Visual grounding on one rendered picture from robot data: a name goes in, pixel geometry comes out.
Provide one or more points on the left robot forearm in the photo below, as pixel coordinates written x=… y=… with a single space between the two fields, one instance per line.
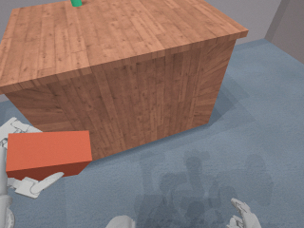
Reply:
x=7 y=218

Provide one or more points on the sponge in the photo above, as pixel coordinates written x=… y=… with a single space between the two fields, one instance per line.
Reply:
x=38 y=155

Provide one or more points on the left robot thigh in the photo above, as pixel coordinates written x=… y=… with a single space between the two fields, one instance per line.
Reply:
x=121 y=222

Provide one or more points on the table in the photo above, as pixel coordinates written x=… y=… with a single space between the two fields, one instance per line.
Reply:
x=129 y=72

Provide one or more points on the robot right hand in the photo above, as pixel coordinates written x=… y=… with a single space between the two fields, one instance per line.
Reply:
x=249 y=220

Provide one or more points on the robot left hand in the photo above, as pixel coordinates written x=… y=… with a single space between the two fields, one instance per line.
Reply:
x=27 y=187

